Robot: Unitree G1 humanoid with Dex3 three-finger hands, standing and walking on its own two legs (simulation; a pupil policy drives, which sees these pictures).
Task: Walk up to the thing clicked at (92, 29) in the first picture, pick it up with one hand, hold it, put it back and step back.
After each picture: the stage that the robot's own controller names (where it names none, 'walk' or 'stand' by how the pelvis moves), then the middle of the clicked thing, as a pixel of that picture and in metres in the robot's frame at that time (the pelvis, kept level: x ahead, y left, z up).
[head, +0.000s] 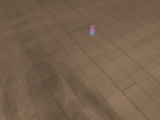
stand; (92, 30) +1.65 -0.09 -0.72
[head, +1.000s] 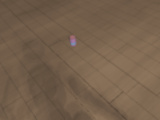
walk; (72, 40) +1.50 +0.22 -0.71
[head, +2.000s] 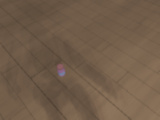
walk; (61, 70) +0.95 +0.29 -0.71
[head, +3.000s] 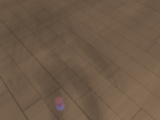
walk; (59, 103) +0.56 +0.24 -0.70
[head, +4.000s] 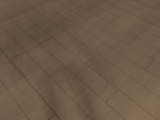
stand; out of the picture +0.37 +0.24 -0.71
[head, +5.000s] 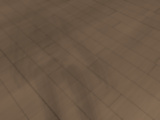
stand; out of the picture +0.36 +0.22 -0.72
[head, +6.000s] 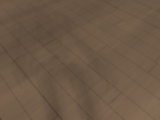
stand; out of the picture +0.37 +0.22 -0.72
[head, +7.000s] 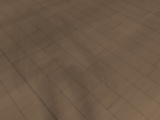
stand; out of the picture +0.35 +0.23 -0.72
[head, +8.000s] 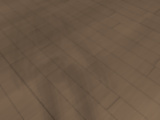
stand; out of the picture +0.33 +0.23 -0.73
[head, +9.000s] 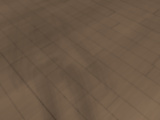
stand; out of the picture +0.34 +0.23 -0.73
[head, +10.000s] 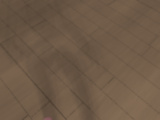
go down; out of the picture +0.36 +0.24 -0.69
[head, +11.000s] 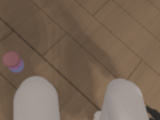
go down; (14, 62) +0.42 +0.30 -0.29
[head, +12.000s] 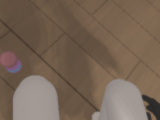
close in; (11, 62) +0.41 +0.31 -0.29
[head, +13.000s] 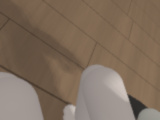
close in; out of the picture +0.36 +0.35 -0.21
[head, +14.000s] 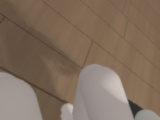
close; out of the picture +0.36 +0.34 -0.21
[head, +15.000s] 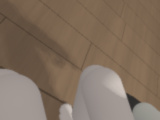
lift; out of the picture +0.32 +0.33 -0.21
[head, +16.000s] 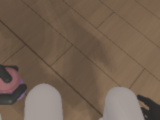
lift; (11, 85) +0.30 +0.26 -0.05
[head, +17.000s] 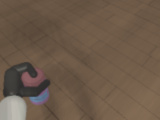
hold; (36, 86) +0.34 +0.17 +0.04
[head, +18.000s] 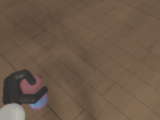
hold; (35, 92) +0.33 +0.18 +0.00
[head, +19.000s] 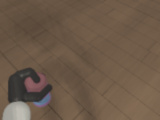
hold; (38, 90) +0.33 +0.17 +0.00
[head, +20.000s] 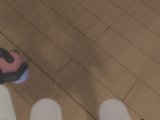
crouch; (14, 68) +0.39 +0.24 -0.08
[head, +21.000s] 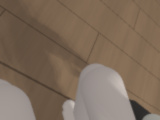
lower; out of the picture +0.37 +0.35 -0.22
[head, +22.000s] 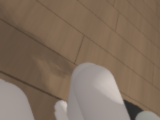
lower; out of the picture +0.37 +0.35 -0.21
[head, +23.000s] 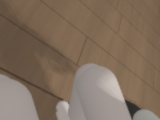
lower; out of the picture +0.37 +0.35 -0.22
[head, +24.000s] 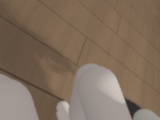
lower; out of the picture +0.36 +0.35 -0.21
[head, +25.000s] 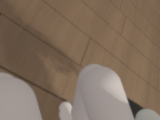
loosen; out of the picture +0.35 +0.34 -0.21
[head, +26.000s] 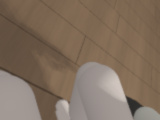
withdraw; out of the picture +0.35 +0.34 -0.21
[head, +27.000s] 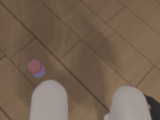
walk; (36, 68) +0.42 +0.27 -0.35
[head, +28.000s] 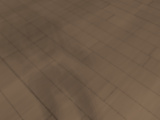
stand; out of the picture +0.34 +0.22 -0.66
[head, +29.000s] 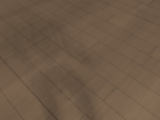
stand; out of the picture +0.35 +0.24 -0.67
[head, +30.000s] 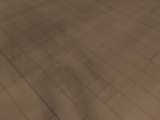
stand; out of the picture +0.36 +0.22 -0.71
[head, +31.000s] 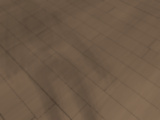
walk; out of the picture +0.39 +0.21 -0.70
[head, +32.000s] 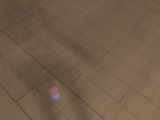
walk; (54, 93) +0.59 +0.22 -0.71
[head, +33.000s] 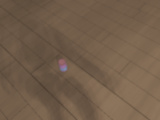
walk; (62, 65) +0.89 +0.27 -0.70
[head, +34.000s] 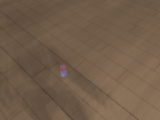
stand; (63, 70) +0.98 +0.23 -0.72
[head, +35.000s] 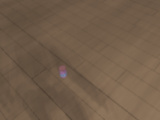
stand; (62, 71) +0.98 +0.23 -0.73
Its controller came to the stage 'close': yes
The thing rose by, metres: 0.71
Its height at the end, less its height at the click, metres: +0.00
